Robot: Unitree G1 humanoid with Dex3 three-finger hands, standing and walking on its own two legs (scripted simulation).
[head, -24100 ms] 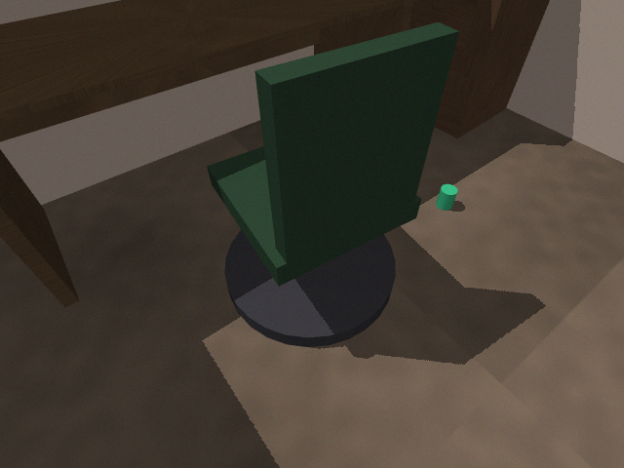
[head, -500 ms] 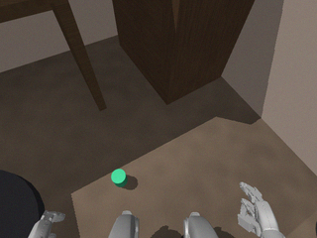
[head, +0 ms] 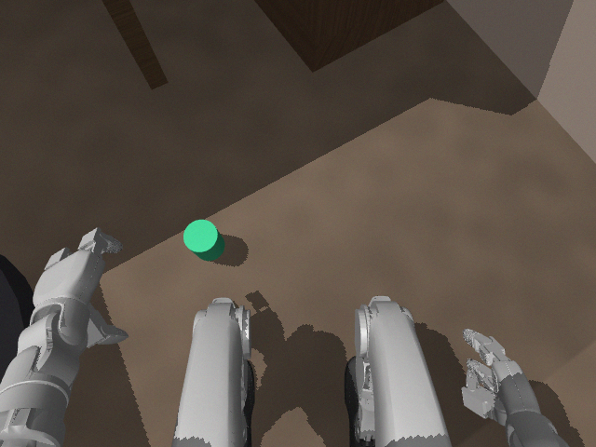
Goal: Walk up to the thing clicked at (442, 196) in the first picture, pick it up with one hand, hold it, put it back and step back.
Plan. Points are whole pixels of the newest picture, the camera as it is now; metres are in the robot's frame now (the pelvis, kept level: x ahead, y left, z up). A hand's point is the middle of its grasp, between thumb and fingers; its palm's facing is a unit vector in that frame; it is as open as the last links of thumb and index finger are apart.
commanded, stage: rise first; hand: left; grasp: from above
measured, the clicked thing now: (205, 241) +0.47 +0.22 -0.43
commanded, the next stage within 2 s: approach in 1.44 s
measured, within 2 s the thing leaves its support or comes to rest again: neither
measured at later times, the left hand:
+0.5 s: hand (131, 267) +0.37 +0.30 -0.24, palm faces -0.47 -0.14 -0.87, open 14.2 cm
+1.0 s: hand (148, 254) +0.41 +0.29 -0.29, palm faces -0.47 -0.03 -0.88, open 13.9 cm
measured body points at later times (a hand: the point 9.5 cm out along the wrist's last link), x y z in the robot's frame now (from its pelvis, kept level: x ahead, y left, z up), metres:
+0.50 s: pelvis -0.03 +0.01 -0.09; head +0.18 +0.06 +0.31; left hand +0.39 +0.31 -0.19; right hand +0.05 -0.28 -0.20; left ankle +0.07 +0.14 -0.44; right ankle +0.07 -0.13 -0.44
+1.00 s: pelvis -0.02 +0.01 -0.12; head +0.21 +0.06 +0.26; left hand +0.43 +0.29 -0.24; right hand +0.05 -0.27 -0.24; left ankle +0.07 +0.14 -0.44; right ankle +0.07 -0.13 -0.44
